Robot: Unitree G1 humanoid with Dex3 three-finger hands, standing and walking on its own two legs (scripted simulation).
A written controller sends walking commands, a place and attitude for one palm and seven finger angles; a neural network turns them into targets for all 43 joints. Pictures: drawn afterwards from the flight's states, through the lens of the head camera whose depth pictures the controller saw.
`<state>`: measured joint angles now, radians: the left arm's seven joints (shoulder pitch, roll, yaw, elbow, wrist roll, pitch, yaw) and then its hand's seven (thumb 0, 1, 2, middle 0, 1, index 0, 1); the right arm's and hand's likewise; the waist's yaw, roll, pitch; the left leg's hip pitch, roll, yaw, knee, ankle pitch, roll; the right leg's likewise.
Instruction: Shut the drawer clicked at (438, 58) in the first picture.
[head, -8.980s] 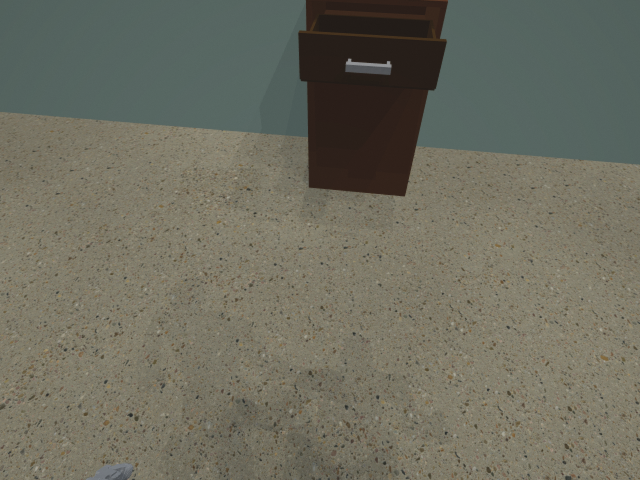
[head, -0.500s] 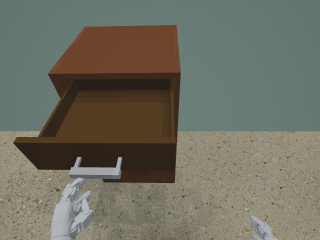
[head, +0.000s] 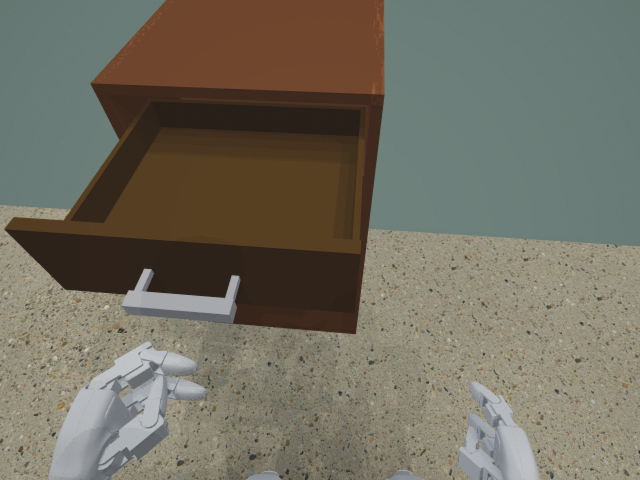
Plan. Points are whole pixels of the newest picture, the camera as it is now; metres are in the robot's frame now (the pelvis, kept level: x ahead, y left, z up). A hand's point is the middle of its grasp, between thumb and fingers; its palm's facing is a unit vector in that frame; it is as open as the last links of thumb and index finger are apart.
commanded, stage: raise the hand and make a fist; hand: left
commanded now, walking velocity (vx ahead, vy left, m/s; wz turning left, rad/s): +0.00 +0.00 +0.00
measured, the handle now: (185, 292) +0.33 +0.20 +0.05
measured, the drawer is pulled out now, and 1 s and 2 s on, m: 0.29 0.29 0.29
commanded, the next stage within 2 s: bring the fist close to the handle in 1.16 s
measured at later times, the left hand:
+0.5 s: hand (128, 421) +0.16 +0.18 +0.11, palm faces +0.01 -1.00 -0.07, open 3.1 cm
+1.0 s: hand (123, 412) +0.16 +0.18 +0.14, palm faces +0.01 -1.00 -0.09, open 3.3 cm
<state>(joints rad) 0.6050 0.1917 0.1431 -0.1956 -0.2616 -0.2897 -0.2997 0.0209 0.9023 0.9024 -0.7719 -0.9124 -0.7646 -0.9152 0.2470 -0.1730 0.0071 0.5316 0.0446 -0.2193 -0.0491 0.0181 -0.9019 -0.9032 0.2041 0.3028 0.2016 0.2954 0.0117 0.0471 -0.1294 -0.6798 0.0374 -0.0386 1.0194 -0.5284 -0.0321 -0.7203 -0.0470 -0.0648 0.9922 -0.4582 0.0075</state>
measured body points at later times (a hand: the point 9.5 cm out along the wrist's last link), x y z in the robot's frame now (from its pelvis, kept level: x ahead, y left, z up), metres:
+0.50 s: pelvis +0.01 +0.02 +0.01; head +0.01 +0.02 +0.46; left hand +0.16 +0.24 +0.12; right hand +0.21 -0.19 -0.03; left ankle -0.01 +0.14 -0.68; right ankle +0.02 -0.12 -0.68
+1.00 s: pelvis +0.02 +0.02 +0.03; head +0.02 +0.00 +0.48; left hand +0.16 +0.23 +0.14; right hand +0.22 -0.20 -0.02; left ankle -0.01 +0.14 -0.68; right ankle +0.02 -0.12 -0.68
